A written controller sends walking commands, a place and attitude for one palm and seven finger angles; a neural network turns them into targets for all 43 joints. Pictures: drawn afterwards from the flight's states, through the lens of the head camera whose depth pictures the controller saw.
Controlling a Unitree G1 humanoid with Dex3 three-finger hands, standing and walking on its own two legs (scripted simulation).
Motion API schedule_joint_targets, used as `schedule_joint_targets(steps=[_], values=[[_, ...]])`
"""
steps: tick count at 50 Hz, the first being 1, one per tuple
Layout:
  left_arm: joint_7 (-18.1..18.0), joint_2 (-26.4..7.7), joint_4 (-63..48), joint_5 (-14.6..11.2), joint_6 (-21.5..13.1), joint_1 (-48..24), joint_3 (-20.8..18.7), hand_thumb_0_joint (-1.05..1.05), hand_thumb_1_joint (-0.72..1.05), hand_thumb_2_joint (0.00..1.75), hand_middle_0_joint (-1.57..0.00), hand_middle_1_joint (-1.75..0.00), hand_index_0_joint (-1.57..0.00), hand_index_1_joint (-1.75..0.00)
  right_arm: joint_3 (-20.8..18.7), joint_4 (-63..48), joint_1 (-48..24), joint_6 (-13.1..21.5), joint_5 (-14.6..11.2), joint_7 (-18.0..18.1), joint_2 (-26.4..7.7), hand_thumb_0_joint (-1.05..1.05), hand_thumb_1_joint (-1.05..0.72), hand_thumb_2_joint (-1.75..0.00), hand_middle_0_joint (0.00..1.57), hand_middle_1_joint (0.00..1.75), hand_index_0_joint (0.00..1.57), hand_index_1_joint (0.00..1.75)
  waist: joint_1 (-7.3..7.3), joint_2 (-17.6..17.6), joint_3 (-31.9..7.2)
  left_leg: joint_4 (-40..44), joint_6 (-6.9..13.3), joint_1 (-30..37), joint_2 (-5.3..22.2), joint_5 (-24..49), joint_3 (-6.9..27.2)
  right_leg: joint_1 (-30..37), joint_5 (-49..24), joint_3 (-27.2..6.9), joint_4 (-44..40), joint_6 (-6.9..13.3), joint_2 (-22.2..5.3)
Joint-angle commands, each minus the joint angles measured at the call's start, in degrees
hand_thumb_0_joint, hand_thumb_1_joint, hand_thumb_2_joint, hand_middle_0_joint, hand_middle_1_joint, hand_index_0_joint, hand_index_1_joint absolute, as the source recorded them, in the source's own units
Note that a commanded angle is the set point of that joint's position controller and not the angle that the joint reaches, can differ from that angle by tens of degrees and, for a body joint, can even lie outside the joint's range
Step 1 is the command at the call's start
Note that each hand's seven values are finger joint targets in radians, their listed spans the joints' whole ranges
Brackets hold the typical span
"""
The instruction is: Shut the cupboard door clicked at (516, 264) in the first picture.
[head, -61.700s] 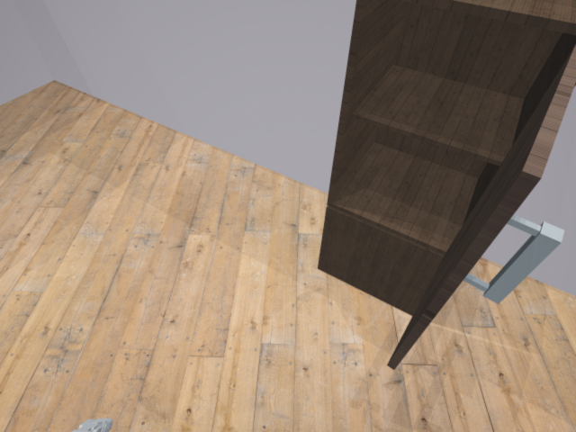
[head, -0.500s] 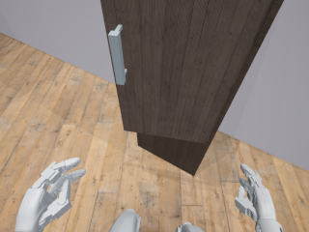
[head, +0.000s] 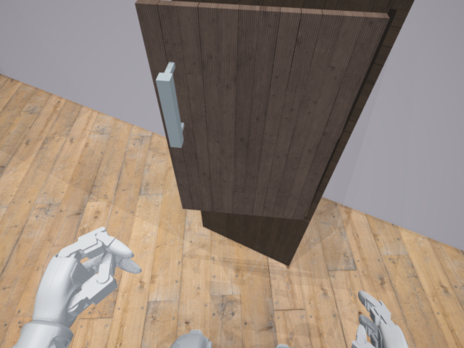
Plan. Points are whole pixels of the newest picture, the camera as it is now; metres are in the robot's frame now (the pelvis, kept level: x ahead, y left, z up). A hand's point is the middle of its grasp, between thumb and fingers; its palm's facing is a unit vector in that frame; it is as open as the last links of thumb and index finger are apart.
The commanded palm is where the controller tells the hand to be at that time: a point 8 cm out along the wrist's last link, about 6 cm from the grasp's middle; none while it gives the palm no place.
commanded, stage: raise the hand and make a fist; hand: left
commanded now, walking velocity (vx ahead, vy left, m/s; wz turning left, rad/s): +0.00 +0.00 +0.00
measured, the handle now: (174, 107) +0.52 +0.14 +0.13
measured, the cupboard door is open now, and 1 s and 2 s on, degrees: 21 21 21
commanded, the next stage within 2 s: bring the fist close to the handle in 0.96 s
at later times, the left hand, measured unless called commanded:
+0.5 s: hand (100, 248) +0.23 +0.19 +0.12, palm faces -0.02 -1.00 -0.06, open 3.1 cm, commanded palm +0.21 +0.24 +0.13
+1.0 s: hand (114, 241) +0.24 +0.17 +0.13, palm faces -0.01 -1.00 -0.05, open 3.1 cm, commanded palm +0.21 +0.22 +0.14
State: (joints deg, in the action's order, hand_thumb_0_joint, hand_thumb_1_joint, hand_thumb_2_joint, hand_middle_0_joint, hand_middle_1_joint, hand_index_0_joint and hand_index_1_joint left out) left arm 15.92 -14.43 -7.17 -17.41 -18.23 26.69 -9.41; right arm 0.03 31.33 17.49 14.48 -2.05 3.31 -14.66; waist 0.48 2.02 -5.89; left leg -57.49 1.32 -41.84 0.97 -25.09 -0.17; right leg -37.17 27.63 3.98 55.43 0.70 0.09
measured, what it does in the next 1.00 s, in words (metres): stands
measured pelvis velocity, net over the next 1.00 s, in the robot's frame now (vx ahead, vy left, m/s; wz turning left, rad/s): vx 0.01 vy -0.02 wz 0.01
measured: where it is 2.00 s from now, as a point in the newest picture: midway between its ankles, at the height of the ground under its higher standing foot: outside the picture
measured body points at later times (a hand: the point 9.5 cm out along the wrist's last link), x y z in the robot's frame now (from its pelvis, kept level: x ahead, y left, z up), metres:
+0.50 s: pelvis +0.01 +0.00 +0.02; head +0.02 -0.01 +0.47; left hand +0.22 +0.25 +0.13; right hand +0.20 -0.22 -0.04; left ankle +0.04 +0.10 -0.68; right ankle +0.00 -0.12 -0.68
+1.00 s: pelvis +0.01 -0.02 +0.03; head +0.01 -0.03 +0.48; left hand +0.23 +0.23 +0.14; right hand +0.18 -0.25 -0.04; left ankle +0.04 +0.10 -0.68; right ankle +0.00 -0.12 -0.68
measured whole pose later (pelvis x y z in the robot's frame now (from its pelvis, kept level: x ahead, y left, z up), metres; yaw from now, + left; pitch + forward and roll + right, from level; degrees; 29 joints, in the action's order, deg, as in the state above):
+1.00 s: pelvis +0.01 -0.02 +0.03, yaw +0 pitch +3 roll -1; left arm 15.8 -14.9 -5.7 -17.7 -9.8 18.8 -11.1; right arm 2.2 32.8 15.6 14.8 -2.9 3.3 -14.9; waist -0.4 2.8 -4.1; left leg -43.8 0.0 -26.4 1.1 -20.4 -0.1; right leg -22.4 23.3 3.9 42.8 1.7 0.7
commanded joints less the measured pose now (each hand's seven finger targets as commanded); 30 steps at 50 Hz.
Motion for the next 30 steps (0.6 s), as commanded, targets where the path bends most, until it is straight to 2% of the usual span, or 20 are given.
schedule_joint_targets(steps=[1,7,9,10,11,13,15,16,17,19,20,21,22,23,25,26,28,29,30], values=[[-1.75,-7.14,-14.78,-0.08,-3.52,-3.5,-3.88,0.0,0.9,0.9,-1.08,-1.26,-1.08,-1.26,-1.92,-10.57,-5.74,3.33,0.08,0.55,-6.02,0.0,-0.9,-0.9,0.2,0.3,0.2,0.3,-1.09,2.5,-8.71,12.38,-0.06,12.44,-0.37,9.47,3.84,2.82,-8.96,0.25,-9.28,0.7,1.44],[-2.06,-6.83,-14.48,0.28,-0.37,-5.18,-3.36,0.0,0.9,0.9,-1.19,-1.38,-1.19,-1.38,-1.26,-10.89,-5.71,2.19,-0.22,0.48,-6.06,0.0,-0.9,-0.9,0.2,0.3,0.2,0.3,-0.7,2.36,-6.96,14.38,-0.37,14.98,-0.02,10.85,3.95,4.77,-11.5,0.78,-11.11,0.58,1.69],[-1.79,-7.19,-15.33,0.31,0.58,-6.01,-3.4,0.0,0.9,0.9,-1.23,-1.42,-1.23,-1.42,-1.06,-11.09,-5.53,2.11,-0.27,0.42,-6.17,0.0,-0.9,-0.9,0.2,0.3,0.2,0.3,-0.68,2.7,-7.95,14.92,-0.44,16.45,-0.07,12.16,4.0,5.91,-12.89,0.82,-11.52,0.55,1.69],[-1.61,-7.92,-14.09,0.34,1.51,-6.34,-4.2,0.0,0.9,0.9,-1.24,-1.44,-1.24,-1.44,-0.91,-10.88,-5.62,1.79,-0.15,0.44,-6.17,0.0,-0.9,-0.9,0.2,0.3,0.2,0.3,-0.98,2.0,-7.05,15.03,-0.3,16.3,-0.13,12.73,3.98,6.7,-13.79,0.66,-12.03,0.61,1.83],[-1.31,-6.75,-14.64,0.24,1.96,-6.76,-2.98,0.0,0.9,0.9,-1.26,-1.46,-1.26,-1.46,-0.75,-11.05,-5.67,1.74,-0.41,0.42,-5.98,0.0,-0.9,-0.9,0.2,0.3,0.2,0.3,-0.65,1.86,-6.87,15.3,-0.33,16.73,-0.11,12.92,3.86,7.11,-14.1,0.76,-12.45,0.55,1.76],[-0.94,-7.12,-14.55,-0.16,2.8,-7.9,-3.5,0.0,0.9,0.9,-1.3,-1.5,-1.3,-1.5,-0.51,-10.99,-6.01,1.66,-0.46,0.44,-5.93,0.0,-0.9,-0.9,0.2,0.3,0.2,0.3,-0.72,2.2,-5.93,15.96,-0.4,17.23,-0.17,12.29,3.77,7.27,-13.82,0.68,-13.42,0.5,1.79],[-0.8,-8.92,-13.78,-0.36,3.57,-9.28,-5.39,0.0,0.9,0.9,-1.3,-1.5,-1.3,-1.5,-0.27,-10.65,-6.01,1.45,-0.3,0.55,-6.21,0.0,-0.9,-0.9,0.2,0.3,0.2,0.3,-1.07,1.17,-5.75,16.23,-0.23,17.34,-0.35,13.16,3.6,8.86,-14.93,0.4,-14.15,0.57,1.79],[-0.48,-7.93,-13.92,-0.6,3.87,-9.81,-4.7,0.0,0.9,0.9,-1.3,-1.5,-1.3,-1.5,-0.13,-10.74,-6.23,1.5,-0.42,0.53,-5.97,0.0,-0.9,-0.9,0.2,0.3,0.2,0.3,-0.89,0.86,-6.02,16.51,-0.22,17.78,-0.38,13.13,3.41,9.3,-15.04,0.43,-14.59,0.47,1.63],[-0.3,-8.47,-14.27,-0.8,3.96,-10.84,-5.34,0.0,0.9,0.9,-1.3,-1.5,-1.3,-1.5,-0.12,-10.73,-6.26,1.56,-0.46,0.6,-6.1,0.0,-0.9,-0.9,0.2,0.3,0.2,0.3,-0.91,0.46,-6.46,16.71,-0.24,18.22,-0.4,13.4,3.36,9.7,-15.3,0.33,-14.87,0.4,1.63],[-0.08,-8.13,-14.42,-0.95,4.31,-11.89,-5.0,0.0,0.9,0.9,-1.3,-1.5,-1.3,-1.5,0.13,-10.44,-6.62,1.82,-0.62,0.59,-5.96,0.0,-0.9,-0.9,0.2,0.3,0.2,0.3,-1.01,2.31,-5.85,17.39,-0.31,19.09,-0.47,13.09,3.26,9.79,-14.89,0.32,-15.57,0.45,1.58],[-0.19,-9.15,-14.14,-0.68,4.63,-12.58,-5.46,0.0,0.9,0.9,-1.3,-1.5,-1.3,-1.5,0.16,-10.16,-6.65,1.82,-0.59,0.67,-6.18,0.0,-0.9,-0.9,0.2,0.3,0.2,0.3,-1.01,1.73,-5.38,17.51,-0.2,19.06,-0.45,13.29,3.33,10.54,-15.02,0.08,-15.95,0.51,1.58],[-0.02,-8.38,-14.62,-0.81,4.82,-13.17,-4.84,0.0,0.9,0.9,-1.3,-1.5,-1.3,-1.5,0.22,-10.2,-6.8,1.98,-0.61,0.66,-5.97,0.0,-0.9,-0.9,0.2,0.3,0.2,0.3,-0.92,2.12,-5.92,17.82,-0.14,19.77,-0.52,13.43,3.16,10.85,-15.33,0.09,-16.34,0.41,1.4],[-0.03,-8.82,-13.43,-1.06,5.27,-13.31,-5.65,0.0,0.9,0.9,-1.3,-1.5,-1.3,-1.5,0.26,-9.96,-6.73,2.01,-0.64,0.74,-6.06,0.0,-0.9,-0.9,0.2,0.3,0.2,0.3,-0.96,0.57,-5.46,18.09,-0.16,19.47,-0.52,13.03,3.12,11.05,-15.1,0.1,-16.86,0.27,1.41],[0.12,-8.4,-13.85,-0.97,5.41,-13.66,-5.04,0.0,0.9,0.9,-1.3,-1.5,-1.3,-1.5,0.24,-9.89,-6.92,2.11,-0.76,0.81,-6.1,0.0,-0.9,-0.9,0.2,0.3,0.2,0.3,-0.97,0.91,-5.45,18.32,-0.1,19.95,-0.57,13.34,3.01,11.31,-15.31,0.0,-17.18,0.28,1.39],[-0.03,-9.98,-13.48,-0.79,6.09,-14.81,-6.04,0.0,0.9,0.9,-1.3,-1.5,-1.3,-1.5,0.34,-9.45,-7.17,2.36,-0.76,0.92,-6.29,0.0,-0.9,-0.9,0.2,0.3,0.2,0.3,-1.22,1.43,-4.83,18.86,0.0,20.16,-0.62,12.86,2.92,12.11,-14.7,-0.44,-18.12,0.27,1.22],[0.01,-9.42,-13.95,-0.8,6.37,-15.46,-5.53,0.0,0.9,0.9,-1.3,-1.5,-1.3,-1.5,0.39,-9.53,-7.46,2.51,-0.85,0.98,-6.1,0.0,-0.9,-0.9,0.2,0.3,0.2,0.3,-1.22,1.8,-5.06,19.3,0.03,20.5,-0.73,12.77,2.82,12.52,-14.58,-0.44,-18.45,0.23,1.02],[-0.03,-9.56,-12.81,-1.46,6.98,-15.47,-6.51,0.0,0.9,0.9,-1.3,-1.5,-1.3,-1.5,0.29,-9.23,-7.62,2.77,-0.95,1.16,-6.07,0.0,-0.9,-0.9,0.2,0.3,0.2,0.3,-1.4,-0.21,-4.97,19.76,0.1,20.88,-0.81,12.51,2.45,13.09,-14.3,-0.75,-19.62,-0.06,0.92],[0.11,-9.23,-11.9,-1.71,7.15,-14.7,-6.48,0.0,0.9,0.9,-1.3,-1.5,-1.3,-1.5,0.28,-9.0,-7.67,2.93,-0.99,1.13,-6.12,0.0,-0.9,-0.9,0.2,0.3,0.2,0.3,-1.48,-0.02,-4.59,19.82,0.05,20.79,-0.98,12.4,2.18,13.21,-14.13,-1.02,-20.07,-0.09,0.79],[0.15,-9.73,-9.96,-1.78,7.58,-13.59,-7.17,0.0,0.9,0.9,-1.3,-1.5,-1.3,-1.5,0.22,-8.75,-7.71,2.93,-0.95,1.2,-6.27,0.0,-0.9,-0.9,0.2,0.3,0.2,0.3,-1.63,-2.37,-3.47,19.59,0.17,19.94,-0.92,12.52,2.12,13.56,-14.09,-1.59,-20.75,-0.21,0.75]])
